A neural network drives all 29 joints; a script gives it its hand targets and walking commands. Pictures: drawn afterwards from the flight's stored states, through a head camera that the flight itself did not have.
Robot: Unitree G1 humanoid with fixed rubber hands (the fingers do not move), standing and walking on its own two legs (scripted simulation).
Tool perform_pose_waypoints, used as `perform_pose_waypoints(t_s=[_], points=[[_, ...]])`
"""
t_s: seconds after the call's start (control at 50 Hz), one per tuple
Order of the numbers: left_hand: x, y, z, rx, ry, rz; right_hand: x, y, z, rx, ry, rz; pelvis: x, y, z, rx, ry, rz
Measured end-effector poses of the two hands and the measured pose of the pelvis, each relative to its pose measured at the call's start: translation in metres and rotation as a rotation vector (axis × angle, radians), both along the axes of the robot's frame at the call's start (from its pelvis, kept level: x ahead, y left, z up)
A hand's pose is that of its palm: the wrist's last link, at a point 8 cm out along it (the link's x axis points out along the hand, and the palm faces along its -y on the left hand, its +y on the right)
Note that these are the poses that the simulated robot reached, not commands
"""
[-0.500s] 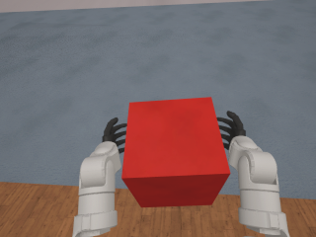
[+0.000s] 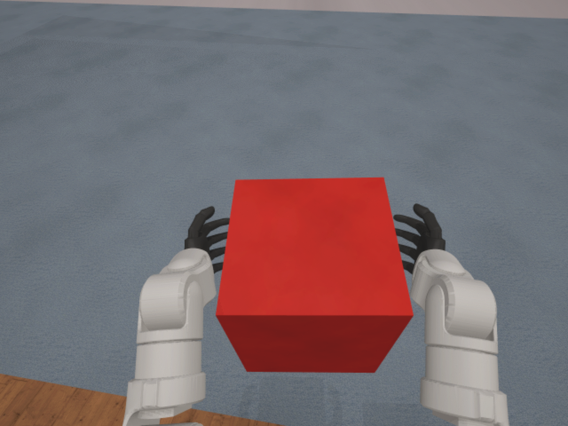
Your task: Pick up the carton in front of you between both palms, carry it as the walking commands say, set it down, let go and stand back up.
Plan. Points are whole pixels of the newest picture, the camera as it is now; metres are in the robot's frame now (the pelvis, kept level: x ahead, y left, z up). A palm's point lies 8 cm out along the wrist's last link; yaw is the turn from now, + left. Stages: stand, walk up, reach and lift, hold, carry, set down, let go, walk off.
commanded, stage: carry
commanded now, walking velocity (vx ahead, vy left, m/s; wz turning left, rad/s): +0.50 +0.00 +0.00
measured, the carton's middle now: (309, 282) +0.34 +0.02 +0.03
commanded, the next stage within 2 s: none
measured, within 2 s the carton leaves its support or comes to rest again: neither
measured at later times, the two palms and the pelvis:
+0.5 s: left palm (273, 142) +0.65 +0.11 +0.08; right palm (421, 144) +0.65 -0.19 +0.09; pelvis +0.32 -0.04 -0.04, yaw +0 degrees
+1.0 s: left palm (271, 88) +0.94 +0.15 +0.07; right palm (383, 85) +0.95 -0.15 +0.08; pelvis +0.62 -0.01 -0.04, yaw +0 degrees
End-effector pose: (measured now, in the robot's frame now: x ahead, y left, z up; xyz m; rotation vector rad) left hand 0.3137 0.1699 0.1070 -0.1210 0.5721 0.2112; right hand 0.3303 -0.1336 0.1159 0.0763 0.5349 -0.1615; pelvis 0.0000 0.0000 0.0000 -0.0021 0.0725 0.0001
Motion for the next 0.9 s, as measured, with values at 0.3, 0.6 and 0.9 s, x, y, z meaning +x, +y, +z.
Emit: perform_pose_waypoints(t_s=[0.3,0.6,0.9], points=[[0.190,-0.041,-0.023,-0.011,0.039,-0.082,0.157,-0.040,-0.018,0.036,0.040,-0.106,0.173,0.000,0.008,-0.005,0.012,-0.019],[0.370,-0.057,-0.045,0.001,0.069,0.021,0.376,-0.053,-0.046,0.058,0.070,0.014,0.371,-0.048,-0.033,0.002,-0.009,0.010],[0.547,-0.040,-0.027,-0.011,0.018,0.024,0.549,-0.036,-0.031,0.047,0.019,0.012,0.543,-0.034,-0.019,0.009,0.031,0.023]])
